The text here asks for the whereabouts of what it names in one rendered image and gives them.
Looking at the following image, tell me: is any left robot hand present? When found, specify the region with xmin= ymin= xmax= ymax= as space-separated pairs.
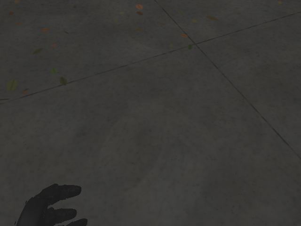
xmin=14 ymin=184 xmax=87 ymax=226

